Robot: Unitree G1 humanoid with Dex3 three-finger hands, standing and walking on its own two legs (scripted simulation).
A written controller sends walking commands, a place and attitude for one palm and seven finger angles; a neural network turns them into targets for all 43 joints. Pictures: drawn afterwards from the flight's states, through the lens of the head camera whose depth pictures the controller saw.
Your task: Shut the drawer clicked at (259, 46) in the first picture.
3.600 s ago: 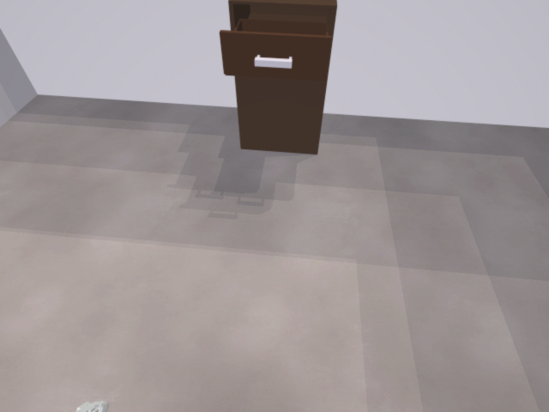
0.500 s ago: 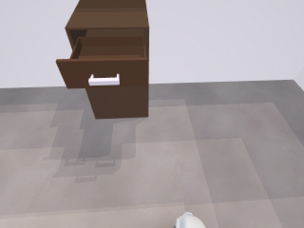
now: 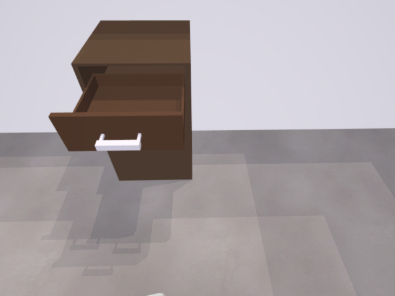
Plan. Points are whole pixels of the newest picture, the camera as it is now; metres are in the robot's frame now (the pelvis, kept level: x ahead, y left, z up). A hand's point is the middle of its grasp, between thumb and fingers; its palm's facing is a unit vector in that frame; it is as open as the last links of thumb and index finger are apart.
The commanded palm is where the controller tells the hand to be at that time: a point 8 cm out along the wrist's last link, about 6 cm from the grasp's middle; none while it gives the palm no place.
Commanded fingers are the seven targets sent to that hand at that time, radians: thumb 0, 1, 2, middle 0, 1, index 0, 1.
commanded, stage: take the last steps up to it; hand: left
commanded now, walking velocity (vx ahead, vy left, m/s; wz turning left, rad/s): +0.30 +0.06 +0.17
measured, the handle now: (119, 140) +0.58 +0.29 -0.08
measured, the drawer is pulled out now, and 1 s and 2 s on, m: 0.30 0.30 0.30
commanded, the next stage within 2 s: come to a stop and stand still in 0.86 s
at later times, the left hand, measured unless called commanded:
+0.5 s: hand out of the picture +0.16 +0.18 -0.17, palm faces +0.10 -0.97 -0.23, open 7.3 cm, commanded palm none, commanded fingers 0.00 0.90 0.90 -0.20 -0.30 -0.20 -0.30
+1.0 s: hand (129, 285) +0.19 +0.18 -0.19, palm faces +0.20 -0.97 -0.13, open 7.4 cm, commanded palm none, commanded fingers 0.00 0.90 0.90 -0.20 -0.30 -0.20 -0.30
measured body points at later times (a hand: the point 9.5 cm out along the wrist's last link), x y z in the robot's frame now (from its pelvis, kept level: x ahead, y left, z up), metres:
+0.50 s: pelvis +0.14 -0.01 -0.01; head +0.14 -0.03 +0.44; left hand +0.15 +0.23 -0.15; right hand +0.09 -0.22 -0.18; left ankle +0.07 +0.11 -0.74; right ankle +0.20 -0.12 -0.74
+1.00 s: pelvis +0.27 +0.04 -0.01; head +0.28 +0.06 +0.44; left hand +0.18 +0.24 -0.18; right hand +0.39 -0.18 -0.14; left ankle +0.31 +0.14 -0.74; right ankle +0.21 -0.10 -0.69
